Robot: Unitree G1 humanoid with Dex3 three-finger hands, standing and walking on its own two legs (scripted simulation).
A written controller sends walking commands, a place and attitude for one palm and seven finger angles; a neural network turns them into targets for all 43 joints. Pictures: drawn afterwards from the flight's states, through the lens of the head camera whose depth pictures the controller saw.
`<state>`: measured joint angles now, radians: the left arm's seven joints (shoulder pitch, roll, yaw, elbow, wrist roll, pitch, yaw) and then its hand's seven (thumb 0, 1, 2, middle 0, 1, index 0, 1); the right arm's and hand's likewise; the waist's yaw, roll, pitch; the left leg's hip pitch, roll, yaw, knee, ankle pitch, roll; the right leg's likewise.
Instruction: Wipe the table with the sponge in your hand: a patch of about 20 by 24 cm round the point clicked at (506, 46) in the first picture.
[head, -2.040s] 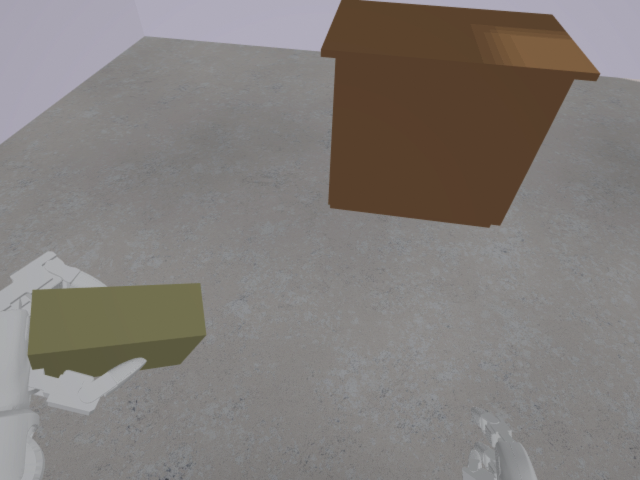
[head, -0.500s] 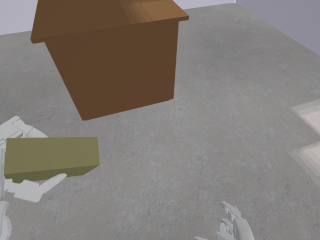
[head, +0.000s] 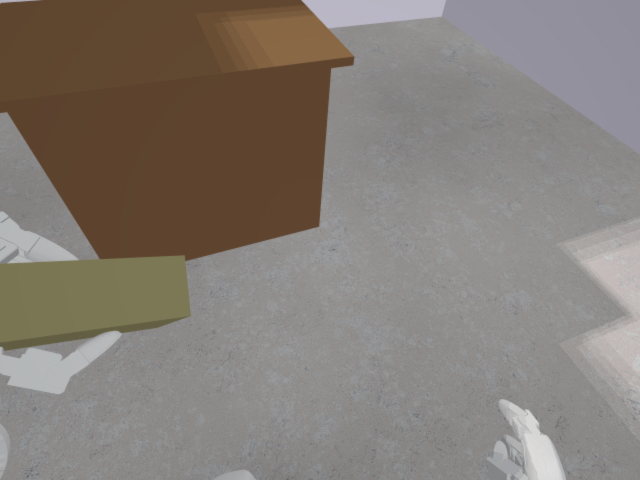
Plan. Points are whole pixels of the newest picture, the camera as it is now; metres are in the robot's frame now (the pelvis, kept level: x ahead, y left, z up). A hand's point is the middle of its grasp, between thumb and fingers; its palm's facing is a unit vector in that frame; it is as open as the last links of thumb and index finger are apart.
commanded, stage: walk to a spot facing it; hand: left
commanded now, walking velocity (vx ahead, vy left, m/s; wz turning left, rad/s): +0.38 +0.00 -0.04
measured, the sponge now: (119, 300) +0.23 +0.20 +0.17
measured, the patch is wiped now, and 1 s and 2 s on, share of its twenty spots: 0.00 0.00 0.00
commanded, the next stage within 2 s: take the last steps up to it in 0.64 s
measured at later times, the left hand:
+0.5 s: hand (192, 190) +0.36 +0.17 +0.18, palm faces +0.39 -0.79 -0.47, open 9.5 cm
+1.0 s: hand (206, 124) +0.46 +0.18 +0.20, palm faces +0.53 -0.72 -0.45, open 9.5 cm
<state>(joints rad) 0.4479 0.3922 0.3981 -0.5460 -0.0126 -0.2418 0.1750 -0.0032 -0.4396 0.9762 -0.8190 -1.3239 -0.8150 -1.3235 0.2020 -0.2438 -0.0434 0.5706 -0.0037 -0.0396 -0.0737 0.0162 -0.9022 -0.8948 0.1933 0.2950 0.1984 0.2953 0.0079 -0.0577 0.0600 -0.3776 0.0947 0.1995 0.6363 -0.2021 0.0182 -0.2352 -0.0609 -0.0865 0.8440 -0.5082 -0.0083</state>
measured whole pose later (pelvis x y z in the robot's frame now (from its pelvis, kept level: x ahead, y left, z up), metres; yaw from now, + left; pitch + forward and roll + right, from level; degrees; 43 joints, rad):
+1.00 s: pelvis +0.29 -0.08 +0.01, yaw +6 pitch -2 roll -1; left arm 0.48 0.37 0.37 -0.55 -0.02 -0.23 0.15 0.00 -0.44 0.98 -0.82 -1.33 -0.81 -1.33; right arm 0.20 -0.11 0.05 0.59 0.01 -0.10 -0.04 0.01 -0.90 -0.89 0.20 0.30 0.21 0.30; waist 0.06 0.04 0.06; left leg -0.30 0.13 0.10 0.62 -0.29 -0.03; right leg -0.34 -0.07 -0.14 0.67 -0.38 0.05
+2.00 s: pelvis +0.51 -0.12 +0.01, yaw +2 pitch -1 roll +1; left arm 0.50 0.37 0.36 -0.56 0.00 -0.24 0.17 0.00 -0.44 0.98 -0.82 -1.33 -0.81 -1.33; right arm 0.22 -0.26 -0.04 0.59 0.00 -0.07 -0.07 0.02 -0.90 -0.89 0.20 0.30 0.20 0.30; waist 0.01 -0.02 0.06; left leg -0.30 0.06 0.14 0.54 -0.23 0.00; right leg -0.22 -0.09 -0.15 0.60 -0.35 0.00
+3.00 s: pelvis +0.66 -0.13 +0.02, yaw +1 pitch +0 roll +1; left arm 0.49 0.35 0.33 -0.50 -0.03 -0.18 0.14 0.00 -0.44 0.99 -0.82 -1.33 -0.81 -1.33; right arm 0.18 -0.17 0.05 0.60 0.00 -0.07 -0.04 0.01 -0.90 -0.89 0.20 0.30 0.20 0.30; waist 0.02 0.03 0.06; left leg -0.34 0.05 0.06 0.75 -0.41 -0.04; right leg -0.27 0.00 -0.11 0.56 -0.29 -0.06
